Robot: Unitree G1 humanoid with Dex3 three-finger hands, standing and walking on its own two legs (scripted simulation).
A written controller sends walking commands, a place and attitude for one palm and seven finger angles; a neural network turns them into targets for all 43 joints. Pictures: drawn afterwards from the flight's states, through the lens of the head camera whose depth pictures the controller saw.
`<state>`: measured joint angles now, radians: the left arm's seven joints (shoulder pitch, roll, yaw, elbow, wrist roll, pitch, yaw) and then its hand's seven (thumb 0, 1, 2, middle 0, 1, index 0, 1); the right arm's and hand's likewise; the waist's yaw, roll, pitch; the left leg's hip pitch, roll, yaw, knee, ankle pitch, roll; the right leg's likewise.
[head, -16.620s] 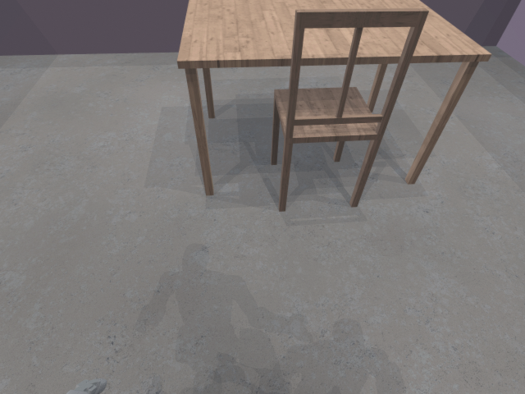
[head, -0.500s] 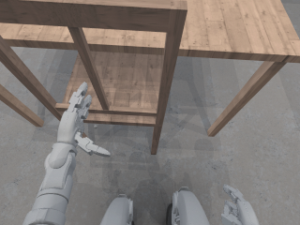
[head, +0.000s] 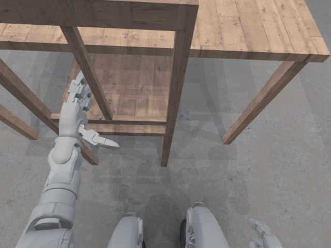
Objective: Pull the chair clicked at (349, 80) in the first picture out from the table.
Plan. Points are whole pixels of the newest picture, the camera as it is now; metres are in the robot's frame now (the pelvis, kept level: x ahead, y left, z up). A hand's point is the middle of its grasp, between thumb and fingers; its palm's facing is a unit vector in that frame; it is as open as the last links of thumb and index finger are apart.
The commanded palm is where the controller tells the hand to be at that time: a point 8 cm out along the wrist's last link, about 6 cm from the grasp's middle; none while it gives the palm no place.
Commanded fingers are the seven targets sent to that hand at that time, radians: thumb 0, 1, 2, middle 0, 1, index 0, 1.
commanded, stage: push the fingers through the gap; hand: left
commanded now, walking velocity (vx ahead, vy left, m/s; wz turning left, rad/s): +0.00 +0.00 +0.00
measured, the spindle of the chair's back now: (94, 84) +0.48 +0.16 +0.05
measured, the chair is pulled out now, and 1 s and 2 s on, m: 0.00 0.00 0.00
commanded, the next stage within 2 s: hook a spindle and tug to test in 0.96 s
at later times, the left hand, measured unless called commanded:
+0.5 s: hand (107, 100) +0.46 +0.14 +0.02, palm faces -0.05 -1.00 -0.05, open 16.9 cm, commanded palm +0.43 +0.19 +0.02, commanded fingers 0.00 -0.50 0.30 -0.06 -0.08 -0.06 -0.08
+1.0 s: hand (107, 98) +0.47 +0.14 +0.02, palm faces -0.04 -1.00 -0.04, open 16.9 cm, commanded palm +0.44 +0.19 +0.02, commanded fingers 0.00 -0.50 0.30 -0.06 -0.08 -0.06 -0.08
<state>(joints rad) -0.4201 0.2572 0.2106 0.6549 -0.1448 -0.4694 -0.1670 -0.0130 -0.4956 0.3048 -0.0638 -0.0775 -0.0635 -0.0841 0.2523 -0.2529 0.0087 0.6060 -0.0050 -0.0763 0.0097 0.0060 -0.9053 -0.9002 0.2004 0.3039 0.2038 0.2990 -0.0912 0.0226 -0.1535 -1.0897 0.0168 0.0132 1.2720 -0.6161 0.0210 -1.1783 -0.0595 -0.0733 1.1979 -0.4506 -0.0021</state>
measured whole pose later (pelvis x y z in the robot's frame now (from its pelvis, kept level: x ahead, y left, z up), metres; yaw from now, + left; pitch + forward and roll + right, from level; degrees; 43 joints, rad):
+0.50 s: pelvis +0.00 +0.00 +0.00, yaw +0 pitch +26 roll -1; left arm -0.65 0.30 0.27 0.90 -0.10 -0.50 -0.15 -0.01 -0.50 0.30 -0.06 -0.08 -0.06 -0.08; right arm 0.28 -0.25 0.01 0.62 -0.02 -0.03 0.03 0.00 -0.91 -0.90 0.20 0.30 0.20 0.30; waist -0.13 0.03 -0.15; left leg -1.13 0.02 0.02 1.28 -0.61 0.02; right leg -1.22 -0.06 -0.07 1.21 -0.44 0.00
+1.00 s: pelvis -0.01 +0.00 -0.01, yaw -1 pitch +27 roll -2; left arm -0.72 0.33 0.30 0.99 -0.09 -0.53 -0.17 -0.01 -0.50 0.30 -0.06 -0.08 -0.06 -0.08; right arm 0.28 -0.26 0.01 0.62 -0.03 -0.01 0.03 0.00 -0.91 -0.90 0.20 0.30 0.20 0.30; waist -0.14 0.02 -0.14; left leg -1.15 0.02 0.01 1.29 -0.60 0.02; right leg -1.24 -0.05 -0.07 1.21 -0.43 -0.01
